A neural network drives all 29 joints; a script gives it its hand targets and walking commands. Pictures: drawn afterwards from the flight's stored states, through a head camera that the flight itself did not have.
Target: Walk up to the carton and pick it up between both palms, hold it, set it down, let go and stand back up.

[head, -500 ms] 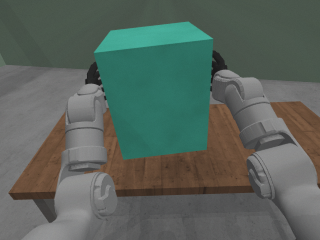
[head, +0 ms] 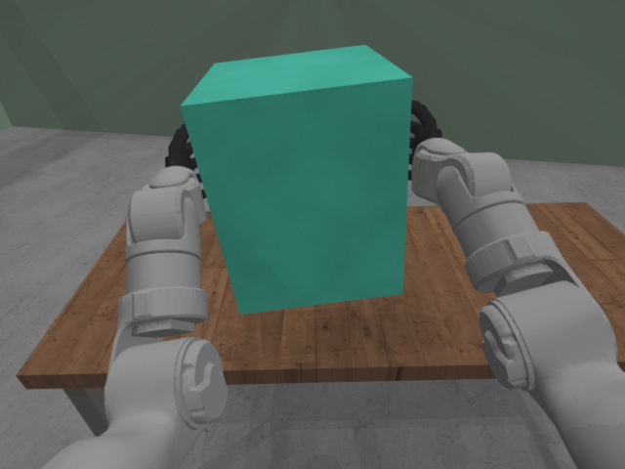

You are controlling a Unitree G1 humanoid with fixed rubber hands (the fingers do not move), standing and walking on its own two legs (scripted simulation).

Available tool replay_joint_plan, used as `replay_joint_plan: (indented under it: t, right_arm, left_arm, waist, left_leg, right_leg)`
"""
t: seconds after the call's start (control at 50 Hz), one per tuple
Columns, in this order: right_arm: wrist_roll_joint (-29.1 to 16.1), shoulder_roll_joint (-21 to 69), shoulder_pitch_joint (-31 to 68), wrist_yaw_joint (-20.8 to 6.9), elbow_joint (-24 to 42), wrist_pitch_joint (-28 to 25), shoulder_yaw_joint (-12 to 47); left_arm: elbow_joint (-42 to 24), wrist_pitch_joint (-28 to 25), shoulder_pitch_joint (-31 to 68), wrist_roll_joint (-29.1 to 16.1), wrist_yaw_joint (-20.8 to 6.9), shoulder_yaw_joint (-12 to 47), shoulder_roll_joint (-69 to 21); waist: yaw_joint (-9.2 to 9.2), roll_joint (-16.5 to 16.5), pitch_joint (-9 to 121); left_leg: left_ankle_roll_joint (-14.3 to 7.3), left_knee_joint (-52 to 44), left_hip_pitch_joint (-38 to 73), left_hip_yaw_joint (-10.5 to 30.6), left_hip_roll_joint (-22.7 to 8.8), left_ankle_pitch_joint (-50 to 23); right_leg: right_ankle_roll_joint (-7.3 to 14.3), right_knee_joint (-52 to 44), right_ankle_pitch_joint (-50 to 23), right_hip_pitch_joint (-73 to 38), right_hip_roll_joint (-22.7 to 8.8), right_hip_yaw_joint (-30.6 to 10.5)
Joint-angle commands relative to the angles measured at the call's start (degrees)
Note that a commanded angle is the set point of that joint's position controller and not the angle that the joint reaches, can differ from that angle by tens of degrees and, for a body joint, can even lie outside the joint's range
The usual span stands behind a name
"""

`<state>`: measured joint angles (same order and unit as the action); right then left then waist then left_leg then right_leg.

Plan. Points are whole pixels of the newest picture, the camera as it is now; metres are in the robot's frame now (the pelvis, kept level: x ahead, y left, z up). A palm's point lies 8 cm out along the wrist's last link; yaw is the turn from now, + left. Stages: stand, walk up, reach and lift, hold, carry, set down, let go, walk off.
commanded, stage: hold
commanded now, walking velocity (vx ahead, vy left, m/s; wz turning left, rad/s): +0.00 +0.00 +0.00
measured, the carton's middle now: (305, 174) +0.40 +0.00 +0.26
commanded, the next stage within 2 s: set down in 1.12 s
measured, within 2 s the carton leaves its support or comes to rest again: neither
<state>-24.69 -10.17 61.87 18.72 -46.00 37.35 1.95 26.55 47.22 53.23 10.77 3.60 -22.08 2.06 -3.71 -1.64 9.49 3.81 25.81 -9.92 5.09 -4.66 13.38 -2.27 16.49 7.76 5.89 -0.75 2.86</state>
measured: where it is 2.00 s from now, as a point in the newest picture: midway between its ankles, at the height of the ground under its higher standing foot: outside the picture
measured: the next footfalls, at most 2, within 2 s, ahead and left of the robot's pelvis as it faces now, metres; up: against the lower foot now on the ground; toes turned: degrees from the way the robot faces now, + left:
none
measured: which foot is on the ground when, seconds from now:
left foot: down 0.00-1.00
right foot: down 0.00-1.00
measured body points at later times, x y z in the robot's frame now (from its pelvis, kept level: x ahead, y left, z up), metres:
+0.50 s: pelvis +0.00 +0.00 +0.00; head -0.08 +0.01 +0.44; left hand +0.39 +0.15 +0.27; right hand +0.39 -0.15 +0.28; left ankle +0.01 +0.15 -0.74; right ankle +0.01 -0.15 -0.74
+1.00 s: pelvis +0.00 +0.00 +0.00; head -0.08 +0.01 +0.44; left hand +0.39 +0.15 +0.28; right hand +0.39 -0.14 +0.29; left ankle +0.01 +0.15 -0.74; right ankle +0.01 -0.15 -0.74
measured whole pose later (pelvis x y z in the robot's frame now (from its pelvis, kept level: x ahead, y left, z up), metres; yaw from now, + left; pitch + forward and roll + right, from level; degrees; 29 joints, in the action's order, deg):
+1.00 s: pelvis +0.00 +0.00 +0.00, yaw +0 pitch -3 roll -3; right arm -24.1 -10.2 63.6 18.4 -47.9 37.1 1.5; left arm 28.4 46.8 54.9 10.9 3.6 -22.6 2.6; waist -3.5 -1.5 9.4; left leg 3.8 25.6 -9.9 5.2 -4.6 13.2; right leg -2.2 16.5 7.7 5.9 -0.7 2.8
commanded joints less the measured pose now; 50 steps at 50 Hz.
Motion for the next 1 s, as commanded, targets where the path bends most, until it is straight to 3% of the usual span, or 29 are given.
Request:
replay_joint_plan:
  t: [0.0, 0.06, 0.1, 0.16, 0.24, 0.3, 0.32, 0.36, 0.48, 0.5, 0.54, 0.56, 0.58, 0.6, 0.62, 0.68, 0.76, 0.84, 0.9, 0.92, 0.94, 0.96, 0.98]
  right_arm:
    - [-10.00, 43.92, 53.23, -8.31, 22.06, -2.85, 9.61]
    - [-9.77, 43.94, 54.02, -8.63, 21.41, -2.99, 9.12]
    - [-9.81, 43.14, 53.53, -8.63, 19.87, -2.77, 8.59]
    - [-9.91, 43.07, 53.44, -8.87, 19.15, -2.98, 8.78]
    - [-10.70, 42.94, 52.76, -8.68, 19.46, -3.16, 9.11]
    - [-10.34, 42.29, 53.02, -8.82, 19.26, -3.10, 9.04]
    - [-10.08, 42.46, 52.63, -8.78, 19.25, -3.10, 9.37]
    - [-9.90, 42.82, 53.41, -8.82, 18.50, -3.12, 8.43]
    - [-10.60, 43.81, 54.42, -8.62, 21.70, -3.65, 10.49]
    - [-10.73, 43.92, 54.11, -8.38, 21.68, -3.63, 10.34]
    - [-11.16, 44.99, 54.49, -8.27, 24.03, -3.53, 11.00]
    - [-11.01, 45.34, 53.18, -8.21, 23.46, -3.41, 11.18]
    - [-10.97, 44.75, 53.43, -8.23, 23.38, -3.26, 10.70]
    - [-10.52, 44.34, 52.22, -8.08, 23.24, -3.30, 10.62]
    - [-10.71, 44.66, 53.00, -8.05, 23.89, -3.25, 11.21]
    - [-9.85, 43.69, 53.31, -8.04, 21.10, -2.70, 9.43]
    - [-9.91, 44.95, 55.10, -8.24, 22.14, -2.79, 10.49]
    - [-9.75, 44.70, 55.47, -8.45, 21.07, -2.92, 9.71]
    - [-9.80, 43.78, 53.67, -8.36, 20.37, -2.92, 9.10]
    - [-10.56, 44.74, 54.24, -8.36, 21.40, -2.98, 10.32]
    - [-9.72, 43.45, 52.32, -8.30, 19.33, -2.58, 8.97]
    - [-9.81, 43.41, 51.67, -8.30, 18.18, -2.44, 9.24]
    - [-10.46, 44.12, 52.93, -8.31, 21.03, -3.08, 10.13]
  left_arm:
    - [-8.60, -4.54, 54.46, -10.70, -7.41, 25.76, -37.08]
    - [-6.00, -4.40, 53.79, -10.29, -7.78, 25.24, -36.62]
    - [-5.79, -4.35, 53.94, -9.98, -7.98, 24.87, -36.71]
    - [-6.21, -4.50, 53.74, -9.49, -8.03, 24.09, -36.22]
    - [-7.69, -4.64, 54.06, -10.52, -7.74, 25.17, -37.18]
    - [-5.95, -4.31, 52.57, -9.20, -8.03, 23.92, -36.08]
    - [-5.43, -4.29, 52.25, -9.38, -8.05, 23.52, -36.08]
    - [-4.57, -4.52, 53.13, -9.85, -8.16, 24.30, -36.43]
    - [-6.08, -5.12, 53.41, -10.27, -7.55, 24.36, -36.30]
    - [-6.78, -5.15, 53.53, -10.70, -7.63, 25.22, -36.71]
    - [-9.11, -5.35, 54.48, -11.16, -7.53, 25.96, -36.91]
    - [-10.56, -5.50, 55.04, -11.50, -7.27, 26.57, -37.17]
    - [-9.79, -5.28, 54.85, -11.18, -7.24, 26.25, -36.33]
    - [-8.91, -5.06, 53.72, -11.29, -7.36, 26.53, -36.65]
    - [-9.33, -5.08, 53.25, -11.05, -7.50, 25.92, -36.63]
    - [-5.03, -4.40, 53.11, -9.86, -7.87, 24.70, -35.67]
    - [-4.46, -4.85, 53.28, -9.85, -8.12, 23.24, -35.40]
    - [-4.91, -4.97, 54.85, -10.15, -7.95, 23.77, -36.30]
    - [-6.33, -4.88, 54.36, -10.24, -7.94, 24.15, -36.40]
    - [-6.79, -4.88, 54.15, -10.22, -7.91, 24.37, -36.18]
    - [-6.48, -4.67, 53.89, -10.07, -8.01, 23.81, -35.78]
    - [-6.14, -4.64, 53.40, -10.00, -8.24, 24.08, -35.75]
    - [-6.56, -4.64, 52.45, -10.35, -8.22, 24.82, -36.85]
  waist:
    - [-1.10, -2.36, 22.83]
    - [-0.68, -1.63, 21.25]
    - [-1.10, -2.91, 21.24]
    - [-0.46, -2.94, 22.06]
    - [-1.13, -3.41, 24.00]
    - [-0.05, -2.56, 21.72]
    - [-0.38, -1.47, 20.71]
    - [-1.00, -2.68, 20.59]
    - [-0.15, -1.95, 24.82]
    - [-0.77, -2.00, 25.15]
    - [0.08, -2.19, 26.39]
    - [-0.92, -2.75, 27.17]
    - [-0.55, -2.34, 26.13]
    - [-1.32, -2.10, 24.68]
    - [-0.44, -0.82, 25.13]
    - [-1.16, -1.55, 20.38]
    - [0.26, 0.14, 22.57]
    - [0.25, -0.74, 22.91]
    - [-0.93, -1.47, 23.02]
    - [-0.12, -1.17, 23.88]
    - [-1.36, -1.69, 22.16]
    - [-1.15, -1.36, 21.46]
    - [-0.90, -2.01, 23.44]
  left_leg:
    - [1.42, -2.88, 3.78, -2.94, 8.76, -17.05]
    - [1.09, -3.81, 1.90, -2.98, 8.58, -14.41]
    - [1.13, -4.19, 2.33, -3.17, 8.57, -14.19]
    - [1.21, -3.99, 2.68, -3.12, 8.48, -15.83]
    - [1.81, -3.39, 3.58, -2.86, 8.52, -19.20]
    - [1.53, -3.99, 2.99, -3.18, 8.31, -16.91]
    - [1.24, -4.15, 2.31, -3.14, 8.37, -16.14]
    - [1.19, -4.10, 1.69, -2.98, 8.49, -14.81]
    - [1.36, -2.46, 4.23, -2.96, 8.81, -19.52]
    - [1.63, -2.29, 3.96, -3.04, 8.91, -19.36]
    - [1.71, -2.00, 4.31, -2.87, 9.01, -20.03]
    - [1.81, -1.83, 4.77, -2.93, 9.07, -20.09]
    - [1.65, -1.96, 4.07, -2.78, 9.07, -19.59]
    - [1.78, -1.92, 3.71, -2.90, 9.07, -19.32]
    - [1.59, -2.23, 3.76, -2.89, 8.71, -19.71]
    - [0.99, -2.97, 2.09, -3.08, 8.76, -14.35]
    - [0.49, -3.52, 1.88, -3.24, 8.73, -13.74]
    - [1.07, -3.36, 2.62, -3.23, 8.71, -15.47]
    - [1.57, -3.07, 3.42, -3.07, 8.78, -17.33]
    - [1.21, -2.79, 3.56, -3.08, 8.75, -18.14]
    - [1.51, -3.19, 3.48, -3.29, 8.77, -17.24]
    - [1.39, -3.59, 2.79, -3.19, 8.65, -16.76]
    - [1.49, -3.30, 3.56, -3.14, 8.53, -17.93]
  right_leg:
    - [-0.40, 0.11, -10.02, -10.21, 7.70, -2.01]
    - [-0.15, -0.13, -7.51, -9.73, 7.64, -2.04]
    - [0.05, -0.22, -7.31, -9.88, 7.58, -1.99]
    - [0.12, -0.20, -8.70, -10.87, 7.85, -2.16]
    - [-0.08, 0.49, -11.30, -11.01, 8.08, -1.87]
    - [0.07, 0.07, -9.01, -11.28, 8.24, -1.82]
    - [-0.03, -0.22, -8.96, -11.08, 8.05, -2.07]
    - [0.04, -0.13, -7.53, -9.69, 7.77, -1.89]
    - [-0.37, 0.19, -13.14, -11.57, 7.99, -2.05]
    - [-0.52, 0.34, -13.14, -11.99, 8.01, -2.02]
    - [-0.69, 0.48, -13.87, -12.04, 7.87, -2.36]
    - [-0.66, 0.81, -13.96, -11.75, 7.93, -1.96]
    - [-0.67, 0.71, -13.72, -11.48, 7.84, -2.27]
    - [-0.63, 0.58, -13.44, -11.20, 7.87, -1.96]
    - [-0.56, 0.60, -13.53, -12.10, 7.88, -2.10]
    - [-0.53, -0.28, -8.56, -9.48, 7.19, -2.15]
    - [-0.67, 0.15, -8.55, -11.14, 7.28, -2.32]
    - [-0.45, 0.11, -8.95, -10.80, 7.78, -2.20]
    - [-0.46, 0.23, -10.64, -11.25, 7.95, -1.96]
    - [-0.48, 0.47, -11.80, -11.38, 7.99, -2.19]
    - [-0.46, 0.09, -10.99, -11.13, 7.60, -2.10]
    - [-0.39, 0.22, -10.01, -11.12, 7.86, -2.04]
    - [-0.23, 0.56, -11.27, -11.45, 7.69, -2.04]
